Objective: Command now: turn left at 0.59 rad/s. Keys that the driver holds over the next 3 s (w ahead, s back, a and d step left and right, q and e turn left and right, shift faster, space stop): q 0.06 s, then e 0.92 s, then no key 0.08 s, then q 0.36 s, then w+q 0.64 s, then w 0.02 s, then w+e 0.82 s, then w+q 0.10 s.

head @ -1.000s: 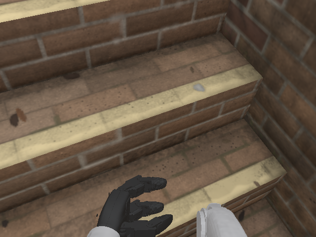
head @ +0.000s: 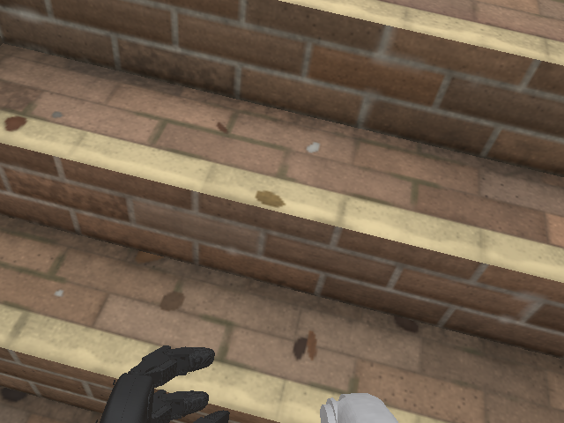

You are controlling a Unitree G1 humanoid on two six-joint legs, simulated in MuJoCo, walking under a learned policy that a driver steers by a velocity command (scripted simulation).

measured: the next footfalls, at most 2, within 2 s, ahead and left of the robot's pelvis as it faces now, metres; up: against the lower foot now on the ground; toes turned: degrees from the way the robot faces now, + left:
right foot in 0.22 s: +0.12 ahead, -0.17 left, +0.20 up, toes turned +2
left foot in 0.72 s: -0.01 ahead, +0.11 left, +0.00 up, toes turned -7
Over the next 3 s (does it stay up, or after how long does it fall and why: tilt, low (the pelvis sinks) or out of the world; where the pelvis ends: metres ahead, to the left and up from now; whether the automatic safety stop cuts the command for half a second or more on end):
stays up -0.04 -0.23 0.09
